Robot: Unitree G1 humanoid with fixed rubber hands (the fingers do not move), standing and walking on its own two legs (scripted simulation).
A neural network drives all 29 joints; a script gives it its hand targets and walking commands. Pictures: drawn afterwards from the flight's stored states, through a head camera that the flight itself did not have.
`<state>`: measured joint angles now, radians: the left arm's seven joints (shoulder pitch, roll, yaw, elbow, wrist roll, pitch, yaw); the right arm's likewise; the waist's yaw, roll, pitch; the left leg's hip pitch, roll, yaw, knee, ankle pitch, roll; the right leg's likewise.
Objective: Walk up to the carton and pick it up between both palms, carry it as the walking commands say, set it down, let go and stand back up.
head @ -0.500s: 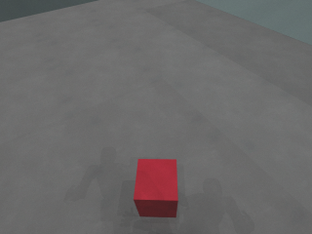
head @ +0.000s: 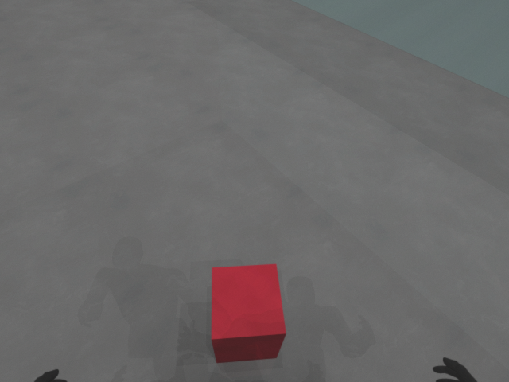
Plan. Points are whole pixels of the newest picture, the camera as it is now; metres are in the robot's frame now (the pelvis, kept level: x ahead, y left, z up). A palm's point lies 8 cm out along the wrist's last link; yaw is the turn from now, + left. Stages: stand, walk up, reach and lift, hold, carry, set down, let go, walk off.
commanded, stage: walk up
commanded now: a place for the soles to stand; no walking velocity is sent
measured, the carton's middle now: (245, 314) +0.44 +0.01 -0.60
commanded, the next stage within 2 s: reach and lift in 1.46 s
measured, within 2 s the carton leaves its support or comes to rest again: neither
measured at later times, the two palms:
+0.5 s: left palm out of the picture +0.15 +0.31 -0.06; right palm out of the picture +0.09 -0.35 -0.07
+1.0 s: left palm (67, 380) +0.16 +0.28 -0.07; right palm out of the picture +0.09 -0.37 -0.07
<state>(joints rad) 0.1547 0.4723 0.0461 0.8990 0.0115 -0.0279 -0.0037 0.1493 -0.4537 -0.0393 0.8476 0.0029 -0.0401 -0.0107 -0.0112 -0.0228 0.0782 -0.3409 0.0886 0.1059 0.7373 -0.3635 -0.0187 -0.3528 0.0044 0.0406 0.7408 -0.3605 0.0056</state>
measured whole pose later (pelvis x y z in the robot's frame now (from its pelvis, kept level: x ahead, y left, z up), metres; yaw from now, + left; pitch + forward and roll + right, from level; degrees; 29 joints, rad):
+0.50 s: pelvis +0.00 -0.01 +0.02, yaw -3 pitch -2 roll +1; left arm 0.06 0.44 0.03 0.96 0.02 0.00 -0.03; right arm 0.09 -0.45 -0.04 1.00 0.00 -0.04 -0.01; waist -0.02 -0.01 0.05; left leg -0.22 0.09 0.17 0.52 -0.26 -0.03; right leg -0.28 0.02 0.09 0.58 -0.27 0.00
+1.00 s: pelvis +0.02 -0.03 +0.03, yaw -1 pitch -1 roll +0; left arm 0.05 0.40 0.05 0.95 0.02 0.03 -0.04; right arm 0.16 -0.44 -0.01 1.01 -0.01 -0.05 -0.04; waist -0.01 -0.01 0.06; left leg -0.19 0.07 0.02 0.45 -0.24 -0.05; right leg -0.21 0.04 0.02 0.48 -0.25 -0.04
